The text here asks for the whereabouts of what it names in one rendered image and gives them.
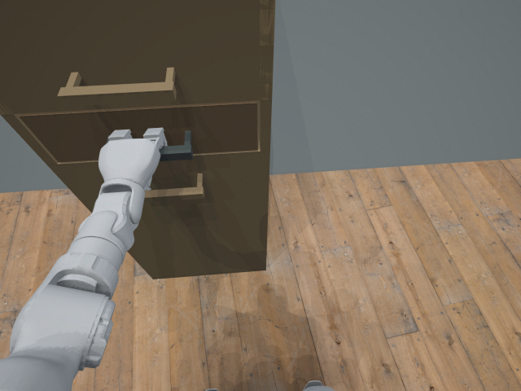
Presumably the left robot forearm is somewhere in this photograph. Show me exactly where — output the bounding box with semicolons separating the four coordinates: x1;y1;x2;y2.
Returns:
10;179;145;355

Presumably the drawer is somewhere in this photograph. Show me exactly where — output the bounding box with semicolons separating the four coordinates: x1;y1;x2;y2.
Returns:
19;100;258;162

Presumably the cabinet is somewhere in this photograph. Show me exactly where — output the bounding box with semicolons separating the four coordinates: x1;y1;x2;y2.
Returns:
0;0;275;279

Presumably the handle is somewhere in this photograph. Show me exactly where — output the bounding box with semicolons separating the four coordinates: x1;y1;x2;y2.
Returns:
144;187;204;203
58;81;177;107
106;130;193;161

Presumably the left robot hand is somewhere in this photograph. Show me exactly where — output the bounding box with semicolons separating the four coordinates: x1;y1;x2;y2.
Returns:
99;128;168;191

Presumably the robot left upper arm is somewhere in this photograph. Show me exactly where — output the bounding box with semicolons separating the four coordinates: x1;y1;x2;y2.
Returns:
0;284;116;391

